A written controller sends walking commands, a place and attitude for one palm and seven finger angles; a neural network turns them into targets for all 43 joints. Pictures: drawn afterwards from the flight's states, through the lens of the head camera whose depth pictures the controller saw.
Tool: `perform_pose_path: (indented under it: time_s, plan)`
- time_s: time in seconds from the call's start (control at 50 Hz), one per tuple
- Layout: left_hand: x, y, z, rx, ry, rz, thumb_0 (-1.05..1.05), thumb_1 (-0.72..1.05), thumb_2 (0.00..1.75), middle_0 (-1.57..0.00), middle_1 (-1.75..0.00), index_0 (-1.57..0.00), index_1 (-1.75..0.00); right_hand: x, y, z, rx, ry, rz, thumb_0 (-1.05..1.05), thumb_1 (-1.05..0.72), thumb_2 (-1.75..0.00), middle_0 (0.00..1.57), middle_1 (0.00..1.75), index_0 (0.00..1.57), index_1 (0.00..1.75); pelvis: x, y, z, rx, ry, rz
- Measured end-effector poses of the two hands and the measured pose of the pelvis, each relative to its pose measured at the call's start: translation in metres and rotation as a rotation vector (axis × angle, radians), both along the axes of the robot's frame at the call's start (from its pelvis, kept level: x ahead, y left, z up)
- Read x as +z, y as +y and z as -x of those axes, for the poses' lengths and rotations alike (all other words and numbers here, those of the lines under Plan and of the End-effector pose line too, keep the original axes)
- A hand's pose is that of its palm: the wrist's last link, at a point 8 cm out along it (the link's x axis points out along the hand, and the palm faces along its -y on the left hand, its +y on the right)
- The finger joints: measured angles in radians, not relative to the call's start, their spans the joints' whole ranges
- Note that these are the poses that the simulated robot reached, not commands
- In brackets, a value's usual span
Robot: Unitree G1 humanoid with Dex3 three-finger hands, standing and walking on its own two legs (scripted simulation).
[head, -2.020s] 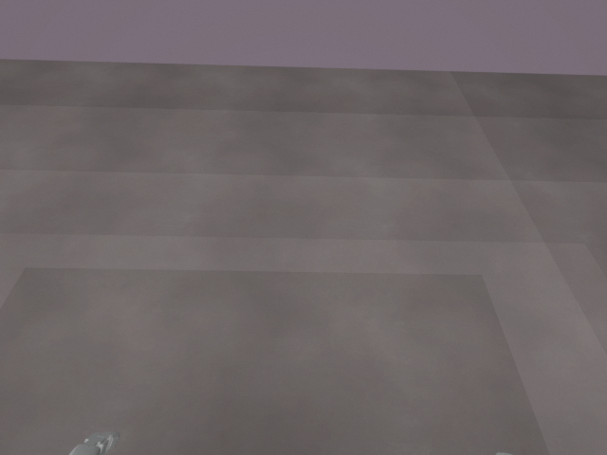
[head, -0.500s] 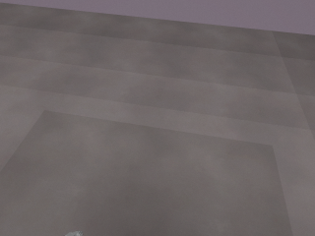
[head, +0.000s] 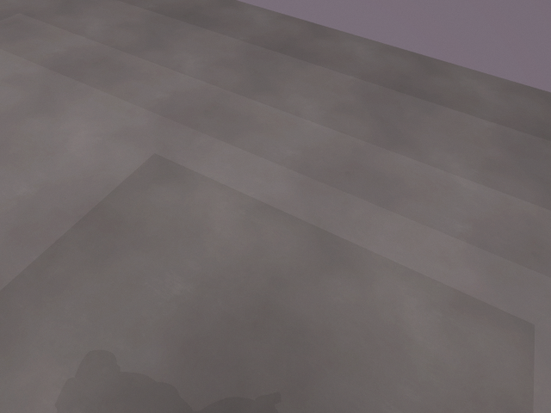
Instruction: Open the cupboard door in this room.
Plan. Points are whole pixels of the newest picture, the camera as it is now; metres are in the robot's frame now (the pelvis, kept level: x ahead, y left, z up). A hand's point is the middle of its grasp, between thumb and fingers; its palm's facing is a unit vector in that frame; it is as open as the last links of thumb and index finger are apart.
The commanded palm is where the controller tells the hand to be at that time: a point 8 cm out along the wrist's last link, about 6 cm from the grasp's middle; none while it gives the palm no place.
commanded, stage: turn or walk to find it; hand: left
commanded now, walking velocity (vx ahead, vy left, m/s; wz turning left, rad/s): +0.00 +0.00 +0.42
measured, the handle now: out of the picture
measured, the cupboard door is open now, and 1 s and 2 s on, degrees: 0 0 0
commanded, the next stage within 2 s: none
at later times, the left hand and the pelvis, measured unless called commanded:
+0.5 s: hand out of the picture +0.02 +0.18 -0.13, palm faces +0.23 -0.93 -0.28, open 7.4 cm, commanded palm none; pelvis -0.02 -0.03 +0.01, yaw +13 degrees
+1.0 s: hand out of the picture -0.10 +0.23 -0.16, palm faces +0.45 -0.86 -0.23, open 7.4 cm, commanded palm none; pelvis -0.06 +0.02 +0.02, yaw +24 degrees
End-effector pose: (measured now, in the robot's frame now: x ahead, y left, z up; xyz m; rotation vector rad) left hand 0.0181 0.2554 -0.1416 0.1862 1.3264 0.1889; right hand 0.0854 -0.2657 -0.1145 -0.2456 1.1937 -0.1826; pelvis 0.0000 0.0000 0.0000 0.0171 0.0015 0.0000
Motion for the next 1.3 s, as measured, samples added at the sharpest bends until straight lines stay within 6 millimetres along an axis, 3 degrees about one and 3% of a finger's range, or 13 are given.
perform_pose_path:
  time_s: [0.08, 0.2, 0.32, 0.4, 0.52, 0.62, 0.7, 0.8, 0.88, 0.98, 1.06, 1.2, 1.3]
  plan:
    - [0.003, 0.014, 0.012, 0.043, 0.035, -0.008, 0.0, 0.9, 0.9, -0.2, -0.3, -0.2, -0.3, 0.009, 0.022, -0.01, 0.044, -0.035, -0.009, 0.0, -0.91, -0.9, 0.19, 0.3, 0.2, 0.3, 0.007, 0.005, 0.004, 0.018, -0.009, 0.01]
    - [0.019, 0.016, 0.004, 0.077, -0.041, -0.015, 0.0, 0.9, 0.9, -0.2, -0.3, -0.2, -0.3, 0.008, 0.039, -0.008, 0.082, -0.023, -0.051, 0.0, -0.91, -0.9, 0.2, 0.3, 0.2, 0.3, 0.015, 0.006, 0.009, 0.067, -0.01, 0.02]
    - [0.033, 0.0, -0.011, 0.093, -0.138, -0.042, 0.0, 0.9, 0.9, -0.2, -0.3, -0.2, -0.3, -0.008, 0.029, 0.004, 0.095, 0.015, -0.093, 0.0, -0.9, -0.9, 0.2, 0.3, 0.21, 0.3, 0.013, -0.008, 0.015, 0.121, -0.01, 0.009]
    - [0.038, -0.017, -0.008, 0.107, -0.192, -0.07, 0.0, 0.9, 0.9, -0.2, -0.3, -0.2, -0.3, -0.023, 0.012, 0.01, 0.104, 0.043, -0.11, 0.0, -0.9, -0.9, 0.2, 0.3, 0.21, 0.3, 0.007, -0.022, 0.019, 0.165, -0.014, 0.002]
    - [0.043, -0.034, 0.023, 0.173, -0.174, -0.057, 0.0, 0.9, 0.9, -0.2, -0.3, -0.2, -0.3, -0.017, -0.004, 0.014, 0.144, 0.102, -0.089, 0.0, -0.91, -0.9, 0.2, 0.3, 0.2, 0.3, 0.015, -0.029, 0.023, 0.232, -0.023, -0.007]
    - [0.035, -0.039, 0.053, 0.233, -0.129, -0.028, 0.0, 0.9, 0.9, -0.2, -0.3, -0.2, -0.3, -0.01, -0.003, 0.012, 0.19, 0.136, -0.057, 0.0, -0.91, -0.9, 0.19, 0.3, 0.2, 0.3, 0.017, -0.026, 0.027, 0.281, -0.021, -0.012]
    - [0.022, -0.032, 0.085, 0.29, -0.086, -0.003, 0.0, 0.9, 0.9, -0.21, -0.3, -0.21, -0.3, -0.005, 0.015, 0.0, 0.249, 0.127, -0.032, 0.0, -0.91, -0.9, 0.19, 0.3, 0.2, 0.3, 0.014, -0.016, 0.034, 0.318, -0.017, -0.004]
    - [-0.004, -0.01, 0.13, 0.375, -0.024, 0.023, 0.0, 0.9, 0.9, -0.21, -0.3, -0.21, -0.3, -0.003, 0.051, -0.02, 0.336, 0.046, -0.004, 0.0, -0.91, -0.9, 0.19, 0.3, 0.2, 0.3, 0.0, 0.004, 0.047, 0.362, -0.017, 0.012]
    - [-0.002, 0.004, 0.149, 0.407, 0.024, 0.023, 0.0, 0.9, 0.9, -0.2, -0.3, -0.2, -0.3, 0.009, 0.075, -0.024, 0.372, -0.001, -0.009, 0.0, -0.91, -0.9, 0.19, 0.3, 0.2, 0.3, 0.008, 0.011, 0.053, 0.375, -0.018, 0.02]
    - [0.013, 0.014, 0.15, 0.434, -0.022, 0.007, 0.0, 0.9, 0.9, -0.2, -0.3, -0.2, -0.3, 0.015, 0.092, -0.023, 0.409, -0.002, -0.028, 0.0, -0.91, -0.9, 0.2, 0.3, 0.2, 0.3, 0.018, 0.016, 0.059, 0.415, -0.013, 0.034]
    - [0.022, 0.017, 0.141, 0.448, -0.073, -0.014, 0.0, 0.9, 0.9, -0.2, -0.3, -0.2, -0.3, 0.011, 0.094, -0.018, 0.427, 0.014, -0.044, 0.0, -0.91, -0.9, 0.2, 0.3, 0.21, 0.3, 0.02, 0.014, 0.061, 0.452, -0.009, 0.036]
    - [0.034, 0.002, 0.119, 0.463, -0.169, -0.058, 0.0, 0.9, 0.9, -0.2, -0.3, -0.2, -0.3, -0.006, 0.071, -0.011, 0.447, 0.076, -0.064, 0.0, -0.9, -0.9, 0.2, 0.3, 0.21, 0.3, 0.015, -0.005, 0.063, 0.519, 0.001, 0.02]
    - [0.04, -0.022, 0.126, 0.494, -0.199, -0.09, 0.0, 0.9, 0.9, -0.2, -0.3, -0.2, -0.3, -0.019, 0.052, -0.014, 0.473, 0.117, -0.07, 0.0, -0.91, -0.9, 0.2, 0.3, 0.2, 0.3, 0.012, -0.021, 0.062, 0.572, -0.004, 0.005]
